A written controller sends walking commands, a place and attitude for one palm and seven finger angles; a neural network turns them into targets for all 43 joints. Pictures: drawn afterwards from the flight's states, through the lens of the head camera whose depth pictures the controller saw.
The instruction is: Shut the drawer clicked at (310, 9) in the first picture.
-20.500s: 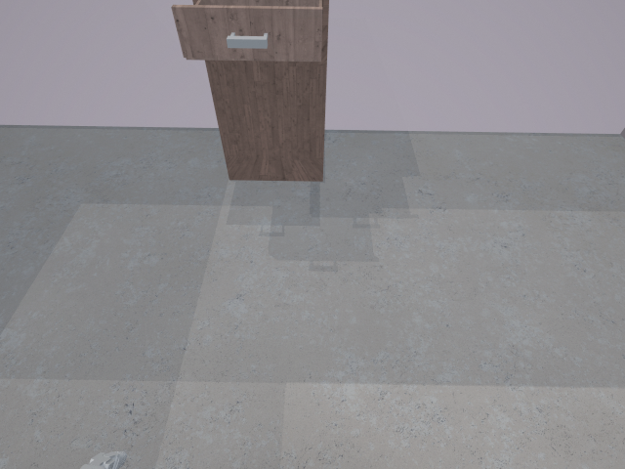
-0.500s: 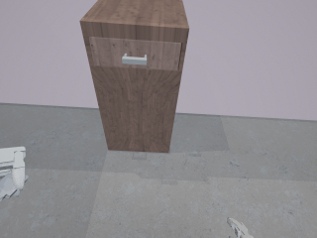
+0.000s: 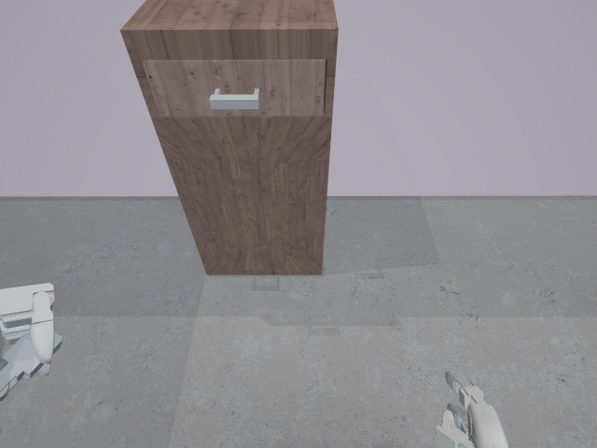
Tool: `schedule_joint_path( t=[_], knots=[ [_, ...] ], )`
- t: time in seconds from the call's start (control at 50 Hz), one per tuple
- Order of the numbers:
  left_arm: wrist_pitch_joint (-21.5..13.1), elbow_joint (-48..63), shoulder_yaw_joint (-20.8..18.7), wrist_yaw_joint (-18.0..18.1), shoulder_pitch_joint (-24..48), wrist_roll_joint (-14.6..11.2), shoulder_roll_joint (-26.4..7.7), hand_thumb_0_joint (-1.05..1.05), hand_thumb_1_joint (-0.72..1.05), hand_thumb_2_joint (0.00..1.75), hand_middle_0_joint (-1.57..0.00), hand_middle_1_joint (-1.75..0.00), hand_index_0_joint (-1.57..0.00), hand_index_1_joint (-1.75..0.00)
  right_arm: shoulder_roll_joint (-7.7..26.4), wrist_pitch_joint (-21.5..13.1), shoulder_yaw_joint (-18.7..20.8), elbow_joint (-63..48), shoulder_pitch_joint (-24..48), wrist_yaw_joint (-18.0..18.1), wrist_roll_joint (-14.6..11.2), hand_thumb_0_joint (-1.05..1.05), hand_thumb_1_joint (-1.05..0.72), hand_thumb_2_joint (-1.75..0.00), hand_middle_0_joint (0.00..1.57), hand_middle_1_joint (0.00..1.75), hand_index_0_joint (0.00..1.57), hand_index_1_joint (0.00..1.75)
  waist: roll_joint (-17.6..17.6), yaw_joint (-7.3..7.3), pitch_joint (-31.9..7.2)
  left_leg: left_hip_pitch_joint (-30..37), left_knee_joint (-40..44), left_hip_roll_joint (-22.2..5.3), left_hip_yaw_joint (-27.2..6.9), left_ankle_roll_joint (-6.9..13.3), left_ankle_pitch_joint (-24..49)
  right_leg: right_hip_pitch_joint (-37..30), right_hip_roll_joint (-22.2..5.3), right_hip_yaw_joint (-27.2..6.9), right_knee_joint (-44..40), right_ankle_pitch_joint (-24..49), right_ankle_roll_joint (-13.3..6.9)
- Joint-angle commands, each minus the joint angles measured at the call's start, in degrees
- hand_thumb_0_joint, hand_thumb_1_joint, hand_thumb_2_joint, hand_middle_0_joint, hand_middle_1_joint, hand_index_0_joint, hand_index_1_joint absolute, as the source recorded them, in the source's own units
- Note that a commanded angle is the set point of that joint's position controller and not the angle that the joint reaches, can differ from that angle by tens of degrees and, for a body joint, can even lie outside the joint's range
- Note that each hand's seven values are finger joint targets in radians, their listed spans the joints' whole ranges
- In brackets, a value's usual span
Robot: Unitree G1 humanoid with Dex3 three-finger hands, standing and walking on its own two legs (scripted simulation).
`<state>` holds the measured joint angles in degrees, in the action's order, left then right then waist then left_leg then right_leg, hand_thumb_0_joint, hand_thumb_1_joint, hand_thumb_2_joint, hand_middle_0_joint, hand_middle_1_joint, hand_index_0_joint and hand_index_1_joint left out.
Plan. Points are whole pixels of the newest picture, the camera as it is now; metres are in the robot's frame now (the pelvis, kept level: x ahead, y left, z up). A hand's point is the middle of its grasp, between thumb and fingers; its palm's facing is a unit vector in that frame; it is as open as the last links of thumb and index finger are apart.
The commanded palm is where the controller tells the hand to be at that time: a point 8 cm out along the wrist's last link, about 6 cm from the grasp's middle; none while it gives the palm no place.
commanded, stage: stop stepping back and stand still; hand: left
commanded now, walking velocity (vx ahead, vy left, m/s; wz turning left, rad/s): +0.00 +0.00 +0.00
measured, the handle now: (235, 97) +0.85 +0.19 +0.04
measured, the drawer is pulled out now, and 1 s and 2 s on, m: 0.00 0.00 0.00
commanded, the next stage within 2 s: let the arm hang, fingers relaxed in 0.06 s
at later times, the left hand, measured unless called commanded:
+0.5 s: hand out of the picture +0.00 +0.22 -0.18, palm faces +0.08 -0.97 -0.22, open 3.3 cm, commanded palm none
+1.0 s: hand out of the picture -0.06 +0.19 -0.17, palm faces +0.08 -0.98 -0.18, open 7.1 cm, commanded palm none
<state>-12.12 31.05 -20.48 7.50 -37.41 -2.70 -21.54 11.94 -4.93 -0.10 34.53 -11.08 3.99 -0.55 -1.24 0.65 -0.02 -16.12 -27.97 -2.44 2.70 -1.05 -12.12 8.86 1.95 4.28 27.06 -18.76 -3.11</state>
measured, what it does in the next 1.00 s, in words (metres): stands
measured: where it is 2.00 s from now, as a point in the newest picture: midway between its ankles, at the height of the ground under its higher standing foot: outside the picture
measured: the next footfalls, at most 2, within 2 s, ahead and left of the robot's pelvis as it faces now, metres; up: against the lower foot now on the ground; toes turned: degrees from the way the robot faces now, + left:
none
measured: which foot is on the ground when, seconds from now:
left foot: down 0.00-1.00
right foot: down 0.00-1.00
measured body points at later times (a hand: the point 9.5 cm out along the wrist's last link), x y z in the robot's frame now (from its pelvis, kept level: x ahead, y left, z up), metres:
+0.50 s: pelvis -0.03 +0.02 -0.01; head +0.00 +0.04 +0.44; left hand +0.00 +0.27 -0.16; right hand +0.03 -0.22 -0.14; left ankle +0.03 +0.13 -0.74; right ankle -0.05 -0.08 -0.74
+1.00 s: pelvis -0.02 +0.03 +0.00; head -0.01 +0.02 +0.45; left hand -0.06 +0.24 -0.16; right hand -0.03 -0.18 -0.17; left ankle +0.03 +0.13 -0.74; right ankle -0.05 -0.08 -0.74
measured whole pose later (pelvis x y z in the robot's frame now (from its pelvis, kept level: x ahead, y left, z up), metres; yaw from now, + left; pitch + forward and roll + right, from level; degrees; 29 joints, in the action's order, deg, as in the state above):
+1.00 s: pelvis -0.02 +0.03 +0.00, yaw +2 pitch -1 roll +0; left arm 0.5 -66.2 -0.2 1.8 -18.7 0.3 -6.3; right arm 7.0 1.0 0.2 65.4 -16.5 2.0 0.9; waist -1.5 0.4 2.2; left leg -14.6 -24.9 0.6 1.9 1.4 -8.9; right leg 7.5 -0.9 5.4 25.8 -16.8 -1.1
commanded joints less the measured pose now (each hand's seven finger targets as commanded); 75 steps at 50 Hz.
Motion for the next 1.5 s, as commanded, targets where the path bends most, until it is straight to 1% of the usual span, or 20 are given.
schedule_joint_path(
  t=[0.0, 0.06, 0.12, 0.14, 0.16, 0.2, 0.24, 0.26, 0.3, 0.36, 0.4, 0.46, 0.5, 0.6, 0.74, 0.78, 0.86, 1.1, 1.3, 1.48],
  knots=[
    [-2.86, 10.84, -6.85, 1.56, 1.13, -0.25, -9.29, 0.00, 0.90, 0.90, -1.40, -1.60, -1.40, -1.60, 5.83, -2.27, 2.16, -8.95, 4.71, 0.77, 0.04, 0.00, -0.90, -0.90, 0.20, 0.30, 0.20, 0.30, 1.05, -0.37, -5.63, 7.64, 0.83, -1.90, -2.12, 2.92, 17.13, 1.07, -8.03, -6.94, -5.49, 27.17, 3.23],
    [-2.62, 10.68, -6.53, 1.60, 1.76, -0.15, -9.13, 0.00, 0.90, 0.90, -1.40, -1.60, -1.40, -1.60, 5.88, -2.20, 2.21, -8.92, 4.82, 0.82, 0.06, 0.00, -0.90, -0.90, 0.20, 0.30, 0.20, 0.30, 2.18, -0.49, -4.76, 7.71, 0.69, -1.72, -2.38, 3.03, 14.22, 2.46, -7.89, -7.52, -7.24, 22.97, 3.27],
    [-2.41, 11.03, -5.98, 1.68, 2.19, -0.04, -8.76, 0.00, 0.90, 0.90, -1.40, -1.60, -1.40, -1.60, 6.03, -2.29, 2.23, -8.97, 4.79, 0.93, 0.13, 0.00, -0.90, -0.90, 0.20, 0.30, 0.20, 0.30, 0.44, -0.49, -4.03, 7.77, 1.54, -1.71, -2.70, 2.90, 12.57, 2.97, -7.84, -7.36, -7.91, 19.16, 2.70],
    [6.07, -36.19, 13.81, -6.41, 9.88, 5.77, -4.31, 0.00, 0.90, 0.90, -1.40, -1.60, -1.40, -1.60, 18.18, -4.35, 5.47, 4.81, 6.98, -4.65, 0.28, 0.00, -0.90, -0.90, 0.20, 0.30, 0.20, 0.30, -1.01, 1.39, -0.92, 2.65, -7.88, -4.28, -5.65, 3.35, 19.89, 9.70, -11.45, -3.53, 3.00, 25.52, 0.73],
    [10.29, -36.45, 12.88, -7.23, 9.78, 4.50, -1.88, 0.00, 0.90, 0.90, -1.36, -1.56, -1.36, -1.56, 14.24, -0.43, 5.24, 3.40, 1.96, -4.67, -0.50, 0.00, -0.90, -0.90, 0.20, 0.30, 0.20, 0.30, -0.35, 0.79, -4.79, 3.24, -6.63, -3.87, -5.94, 3.42, 16.17, 8.59, -9.66, -5.74, 2.15, 19.41, 0.60],
    [11.24, -41.64, 14.29, -7.50, 13.17, 4.75, 0.22, 0.00, 0.90, 0.90, -1.28, -1.47, -1.28, -1.47, 11.87, 1.58, 3.80, 3.28, 0.58, -4.38, 0.72, 0.00, -0.90, -0.90, 0.20, 0.30, 0.20, 0.30, 7.19, -0.21, -4.09, -1.45, -5.97, -4.62, -8.64, 4.94, 9.27, 8.86, -8.38, -4.76, 2.41, 8.88, 0.35],
    [11.43, -48.13, 14.69, -7.48, 16.97, 4.96, -1.13, 0.00, 0.90, 0.90, -1.20, -1.38, -1.20, -1.38, 11.34, 2.82, 3.23, 3.71, 1.56, -4.14, 1.59, 0.00, -0.90, -0.90, 0.20, 0.30, 0.20, 0.30, 14.66, -0.41, -1.88, -2.82, -8.65, -1.68, -7.13, 4.25, 6.08, 9.32, -11.21, -7.33, -1.48, 9.34, -1.73],
    [11.56, -51.82, 14.93, -7.30, 19.09, 4.93, -1.62, 0.00, 0.90, 0.90, -1.16, -1.34, -1.16, -1.34, 11.18, 3.45, 3.29, 4.46, 1.74, -4.07, 1.88, 0.00, -0.90, -0.90, 0.20, 0.30, 0.20, 0.30, 15.64, -0.19, -0.97, -2.10, -9.79, -0.26, -5.72, 3.57, 5.97, 9.41, -12.39, -8.21, -2.30, 11.97, -3.09],
    [12.46, -58.99, 15.96, -6.79, 22.60, 4.55, -1.19, 0.00, 0.90, 0.90, -1.08, -1.25, -1.08, -1.25, 9.82, 4.62, 2.89, 7.04, 0.85, -4.01, 2.28, 0.00, -0.90, -0.90, 0.20, 0.30, 0.20, 0.30, 8.94, 0.57, 0.85, 0.10, -7.72, -0.75, -5.33, 3.14, 8.24, 10.14, -12.40, -7.01, -1.32, 10.36, -3.52],
    [13.34, -69.70, 17.51, -6.52, 22.02, 3.85, 0.93, 0.00, 0.90, 0.90, -0.96, -1.12, -0.96, -1.12, 8.87, 5.11, 1.50, 11.19, 0.75, -3.64, 2.53, 0.00, -0.90, -0.90, 0.20, 0.30, 0.20, 0.30, -5.96, -0.64, 1.97, -2.83, 2.68, -4.18, -11.79, 4.90, 8.12, 5.18, -6.91, -4.38, 0.39, 1.68, 0.35],
    [13.20, -76.27, 17.88, -6.57, 20.19, 3.59, 0.99, 0.00, 0.90, 0.90, -0.88, -1.04, -0.88, -1.04, 8.61, 5.19, 1.16, 13.62, 1.10, -3.24, 2.20, 0.00, -0.90, -0.90, 0.20, 0.30, 0.20, 0.30, -5.79, -1.73, 1.64, -4.38, 5.57, -4.13, -12.39, 4.81, 3.48, 0.93, -6.65, -4.39, -2.30, 0.60, 0.53],
    [12.70, -83.43, 18.03, -6.55, 18.42, 3.29, 2.70, 0.00, 0.90, 0.90, -0.76, -0.91, -0.76, -0.91, 6.43, 5.43, 1.13, 17.85, -1.28, -2.70, 2.04, 0.00, -0.90, -0.90, 0.20, 0.30, 0.20, 0.30, -9.38, -1.21, -0.19, -0.35, 6.43, -2.96, -10.23, 3.74, -0.21, 0.73, -7.56, -5.25, -5.45, 0.97, -0.61],
    [12.50, -86.40, 18.10, -6.53, 17.67, 3.32, 3.16, 0.00, 0.90, 0.90, -0.68, -0.82, -0.68, -0.82, 5.76, 5.48, 1.28, 19.93, -3.59, -2.43, 1.79, 0.00, -0.90, -0.90, 0.20, 0.30, 0.20, 0.30, -7.43, -0.94, -1.37, 1.48, 7.03, -3.50, -10.44, 3.91, 0.06, 0.02, -7.40, -4.65, -6.54, 1.92, -0.55],
    [12.35, -92.15, 19.09, -6.30, 15.93, 3.16, 4.42, 0.00, 0.90, 0.90, -0.48, -0.60, -0.48, -0.60, 4.77, 5.64, 1.51, 24.53, -6.96, -2.09, 1.31, 0.00, -0.90, -0.90, 0.20, 0.30, 0.20, 0.30, -1.93, -0.54, 1.76, 3.35, 8.98, -3.90, -10.26, 4.01, -0.79, 2.35, -7.37, -3.70, -8.19, 1.03, -0.39],
    [12.27, -96.01, 19.60, -5.69, 13.47, 3.16, 6.60, 0.00, 0.90, 0.90, -0.20, -0.30, -0.20, -0.30, 2.48, 5.79, 1.52, 28.13, -9.45, -1.90, 1.21, 0.00, -0.90, -0.90, 0.20, 0.30, 0.20, 0.30, 1.63, -0.26, 4.88, 4.11, 9.55, -3.31, -8.85, 3.84, -1.42, 4.94, -7.53, -3.87, -8.92, -0.85, -0.21],
    [12.11, -96.45, 19.57, -5.53, 12.51, 3.21, 6.74, 0.00, 0.90, 0.90, -0.20, -0.30, -0.20, -0.30, 1.95, 5.76, 1.52, 28.54, -9.66, -1.94, 1.17, 0.00, -0.90, -0.90, 0.20, 0.30, 0.20, 0.30, 1.59, -0.45, 4.23, 4.58, 8.95, -3.09, -8.26, 3.87, 0.24, 4.64, -7.72, -3.87, -9.00, -0.08, -0.22],
    [12.12, -96.78, 19.58, -5.28, 12.83, 3.19, 8.16, 0.00, 0.90, 0.90, -0.20, -0.30, -0.20, -0.30, 0.35, 5.84, 1.38, 29.56, -9.91, -1.94, 1.33, 0.00, -0.90, -0.90, 0.20, 0.30, 0.20, 0.30, 1.61, -0.15, 7.16, 3.84, 8.92, -2.70, -7.51, 3.57, -0.09, 6.55, -7.85, -4.14, -9.17, -0.99, -0.11],
    [11.71, -96.05, 18.99, -5.00, 14.36, 3.12, 9.33, 0.00, 0.90, 0.90, -0.20, -0.30, -0.20, -0.30, -1.45, 5.36, 1.32, 30.14, -10.45, -1.80, 1.51, 0.00, -0.90, -0.90, 0.20, 0.30, 0.20, 0.30, 0.38, -0.25, 6.68, 3.47, 6.77, -2.34, -6.12, 3.09, 5.42, 4.40, -8.36, -4.48, -9.11, 3.04, -0.23],
    [11.46, -95.70, 18.81, -4.83, 14.64, 3.02, 9.44, 0.00, 0.90, 0.90, -0.20, -0.30, -0.20, -0.30, -1.42, 5.24, 1.34, 30.29, -10.37, -1.53, 1.36, 0.00, -0.90, -0.90, 0.20, 0.30, 0.20, 0.30, 1.61, -0.22, 5.53, 4.86, 4.91, -2.83, -5.35, 2.96, 10.17, 2.28, -8.72, -4.36, -9.09, 9.88, -0.11],
    [11.37, -95.77, 18.86, -4.76, 14.23, 3.02, 9.22, 0.00, 0.90, 0.90, -0.20, -0.30, -0.20, -0.30, -0.83, 5.40, 1.40, 30.39, -9.93, -1.46, 1.29, 0.00, -0.90, -0.90, 0.20, 0.30, 0.20, 0.30, 1.90, -0.22, 5.79, 5.68, 4.55, -2.97, -4.85, 2.79, 10.07, 2.37, -8.63, -4.63, -9.75, 10.91, 0.17]
  ],
)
